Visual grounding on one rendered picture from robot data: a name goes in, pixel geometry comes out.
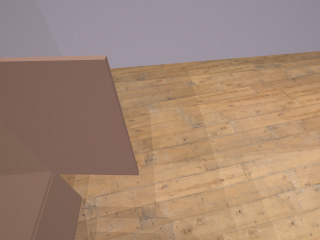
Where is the cupboard door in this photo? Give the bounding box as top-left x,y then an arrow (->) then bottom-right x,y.
0,55 -> 139,176

